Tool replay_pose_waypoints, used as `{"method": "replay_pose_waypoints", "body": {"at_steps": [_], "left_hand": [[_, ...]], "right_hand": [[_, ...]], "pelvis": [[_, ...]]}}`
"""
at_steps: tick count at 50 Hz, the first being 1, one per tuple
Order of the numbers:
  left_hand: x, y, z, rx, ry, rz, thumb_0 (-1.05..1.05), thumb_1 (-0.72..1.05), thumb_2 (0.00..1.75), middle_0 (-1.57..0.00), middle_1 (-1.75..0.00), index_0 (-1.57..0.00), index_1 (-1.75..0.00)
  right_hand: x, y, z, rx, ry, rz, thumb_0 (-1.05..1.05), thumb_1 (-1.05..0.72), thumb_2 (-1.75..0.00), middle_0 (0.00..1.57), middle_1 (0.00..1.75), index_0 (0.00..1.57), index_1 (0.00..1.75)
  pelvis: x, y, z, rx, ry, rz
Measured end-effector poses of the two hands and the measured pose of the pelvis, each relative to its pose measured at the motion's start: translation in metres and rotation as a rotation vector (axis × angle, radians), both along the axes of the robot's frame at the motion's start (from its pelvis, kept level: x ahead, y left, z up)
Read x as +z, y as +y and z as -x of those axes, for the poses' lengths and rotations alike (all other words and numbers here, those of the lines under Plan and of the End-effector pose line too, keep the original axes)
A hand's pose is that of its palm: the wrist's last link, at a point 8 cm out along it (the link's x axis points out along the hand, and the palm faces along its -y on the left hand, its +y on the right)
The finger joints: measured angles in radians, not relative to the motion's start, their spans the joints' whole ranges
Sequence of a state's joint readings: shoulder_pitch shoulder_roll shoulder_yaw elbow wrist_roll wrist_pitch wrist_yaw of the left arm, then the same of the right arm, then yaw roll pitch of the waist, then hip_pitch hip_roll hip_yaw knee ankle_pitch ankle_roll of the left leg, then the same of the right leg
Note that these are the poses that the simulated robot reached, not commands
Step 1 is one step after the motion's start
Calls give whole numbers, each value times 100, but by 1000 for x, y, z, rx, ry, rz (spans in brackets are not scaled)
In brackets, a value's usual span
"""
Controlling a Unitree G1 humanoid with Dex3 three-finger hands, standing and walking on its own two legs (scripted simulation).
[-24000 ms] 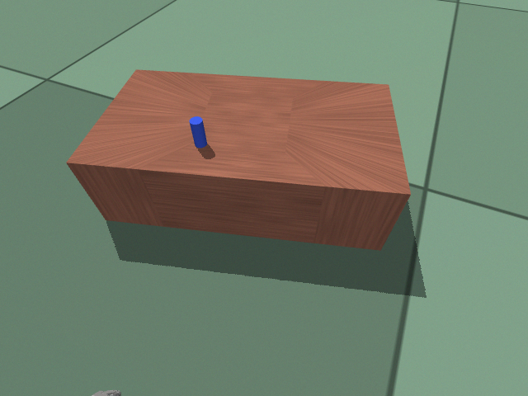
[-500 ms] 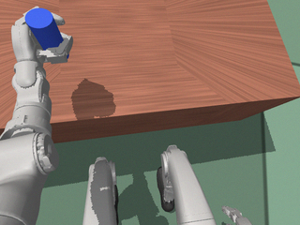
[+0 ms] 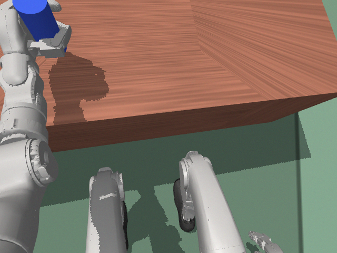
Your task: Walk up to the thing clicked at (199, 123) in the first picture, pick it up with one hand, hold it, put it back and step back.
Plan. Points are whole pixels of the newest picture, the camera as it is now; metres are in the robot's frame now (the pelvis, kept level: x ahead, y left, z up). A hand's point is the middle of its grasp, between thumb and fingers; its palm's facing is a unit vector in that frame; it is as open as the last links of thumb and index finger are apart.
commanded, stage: lower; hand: left
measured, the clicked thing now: (43, 28) +0.57 +0.19 +0.02
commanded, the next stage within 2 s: loosen in 0.68 s
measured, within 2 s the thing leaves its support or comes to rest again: rests again in 0.56 s
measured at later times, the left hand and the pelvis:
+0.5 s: hand (59, 39) +0.58 +0.18 -0.03, palm faces +0.06 -1.00 -0.07, open 6.7 cm; pelvis -0.01 +0.00 -0.04, yaw +0 degrees
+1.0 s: hand (62, 40) +0.58 +0.17 -0.04, palm faces +0.07 -1.00 -0.04, open 6.8 cm; pelvis -0.01 +0.00 -0.06, yaw +0 degrees
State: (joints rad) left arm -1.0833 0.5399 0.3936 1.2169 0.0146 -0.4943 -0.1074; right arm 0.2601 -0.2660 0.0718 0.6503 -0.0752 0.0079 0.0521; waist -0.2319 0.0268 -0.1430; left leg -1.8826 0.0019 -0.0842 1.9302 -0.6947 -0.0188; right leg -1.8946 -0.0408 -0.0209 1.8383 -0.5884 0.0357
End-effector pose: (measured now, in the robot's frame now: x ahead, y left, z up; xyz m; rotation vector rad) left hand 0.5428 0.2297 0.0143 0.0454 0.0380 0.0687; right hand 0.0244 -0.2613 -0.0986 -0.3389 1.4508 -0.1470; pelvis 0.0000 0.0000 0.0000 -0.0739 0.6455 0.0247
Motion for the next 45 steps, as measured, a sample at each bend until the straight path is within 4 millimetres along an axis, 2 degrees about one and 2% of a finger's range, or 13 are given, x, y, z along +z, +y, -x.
{"method": "replay_pose_waypoints", "body": {"at_steps": [7,17,27,45], "left_hand": [[-10,0,-6,7,-4,-5,0,4,107,-92,-106,-90,-107],[-25,1,-11,2,6,-12,0,4,107,-92,-106,-90,-107],[-40,-1,-14,-10,10,-18,0,3,107,-92,-106,-90,-107],[-50,-3,-16,-9,2,-13,0,3,106,-92,-105,-90,-107]], "right_hand": [[-18,4,6,-8,6,-6,0,-91,-90,20,30,20,30],[-33,7,16,-11,23,-5,0,-91,-90,20,30,20,30],[-41,4,23,-14,53,11,0,-91,-90,20,30,20,30],[-55,2,24,-2,52,12,0,-90,-90,20,30,20,30]], "pelvis": [[-16,1,5,1,0,4],[-34,3,9,1,3,9],[-46,4,11,4,8,13],[-61,4,14,5,-2,16]]}}
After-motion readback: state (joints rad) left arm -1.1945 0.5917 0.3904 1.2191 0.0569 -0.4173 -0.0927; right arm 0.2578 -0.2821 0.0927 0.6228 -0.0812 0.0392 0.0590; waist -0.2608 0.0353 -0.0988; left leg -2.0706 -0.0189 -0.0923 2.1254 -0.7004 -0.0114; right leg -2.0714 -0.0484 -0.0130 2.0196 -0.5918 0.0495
